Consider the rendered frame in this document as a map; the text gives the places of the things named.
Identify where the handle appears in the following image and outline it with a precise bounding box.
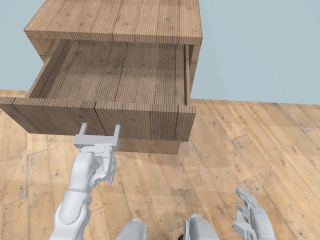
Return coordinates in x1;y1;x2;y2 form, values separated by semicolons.
73;122;121;151

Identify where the robot right thigh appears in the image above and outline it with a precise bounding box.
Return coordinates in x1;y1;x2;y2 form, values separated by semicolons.
183;217;220;240

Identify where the drawer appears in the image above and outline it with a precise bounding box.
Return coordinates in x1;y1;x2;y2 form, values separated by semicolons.
0;39;196;142

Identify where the left robot hand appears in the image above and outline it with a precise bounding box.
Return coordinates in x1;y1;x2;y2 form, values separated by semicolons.
69;143;117;194

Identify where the robot left forearm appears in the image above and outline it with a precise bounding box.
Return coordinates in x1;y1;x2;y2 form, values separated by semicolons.
47;190;92;240

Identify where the right robot hand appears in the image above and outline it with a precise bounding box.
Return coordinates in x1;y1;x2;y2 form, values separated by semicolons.
233;187;276;240

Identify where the robot left thigh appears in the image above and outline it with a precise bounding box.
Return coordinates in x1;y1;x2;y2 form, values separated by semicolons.
115;221;148;240

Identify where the robot thigh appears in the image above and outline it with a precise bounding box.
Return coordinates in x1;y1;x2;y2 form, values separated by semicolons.
115;221;148;240
183;217;220;240

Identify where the cabinet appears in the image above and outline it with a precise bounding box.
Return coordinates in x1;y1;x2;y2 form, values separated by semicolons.
23;0;203;155

